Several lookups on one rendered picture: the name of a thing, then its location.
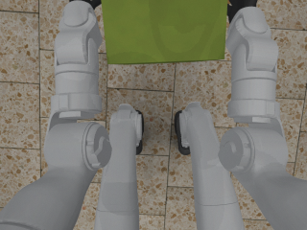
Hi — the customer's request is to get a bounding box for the carton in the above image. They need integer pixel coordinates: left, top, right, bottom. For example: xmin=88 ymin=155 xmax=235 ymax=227
xmin=101 ymin=0 xmax=228 ymax=65

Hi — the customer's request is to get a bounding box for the robot left foot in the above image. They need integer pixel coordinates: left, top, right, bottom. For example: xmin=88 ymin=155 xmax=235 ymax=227
xmin=135 ymin=109 xmax=144 ymax=155

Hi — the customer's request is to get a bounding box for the robot left hand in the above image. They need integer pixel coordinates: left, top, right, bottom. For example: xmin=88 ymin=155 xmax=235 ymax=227
xmin=69 ymin=0 xmax=102 ymax=10

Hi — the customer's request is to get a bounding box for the right robot forearm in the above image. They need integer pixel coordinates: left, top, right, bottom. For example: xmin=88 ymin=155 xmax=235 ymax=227
xmin=225 ymin=6 xmax=287 ymax=145

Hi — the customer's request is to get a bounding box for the right robot upper arm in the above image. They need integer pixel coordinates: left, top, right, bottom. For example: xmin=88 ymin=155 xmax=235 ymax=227
xmin=218 ymin=126 xmax=307 ymax=230

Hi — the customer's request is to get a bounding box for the robot right hand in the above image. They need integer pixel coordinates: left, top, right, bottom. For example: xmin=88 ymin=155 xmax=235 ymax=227
xmin=226 ymin=0 xmax=258 ymax=24

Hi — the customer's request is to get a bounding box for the robot right thigh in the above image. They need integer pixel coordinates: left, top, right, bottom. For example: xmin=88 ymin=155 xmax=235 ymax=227
xmin=179 ymin=106 xmax=245 ymax=230

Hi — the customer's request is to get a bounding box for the left robot forearm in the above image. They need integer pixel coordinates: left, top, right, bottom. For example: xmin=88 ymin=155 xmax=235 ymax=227
xmin=43 ymin=0 xmax=103 ymax=160

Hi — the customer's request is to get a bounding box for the left robot upper arm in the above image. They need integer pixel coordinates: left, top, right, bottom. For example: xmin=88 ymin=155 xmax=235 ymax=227
xmin=0 ymin=122 xmax=112 ymax=230

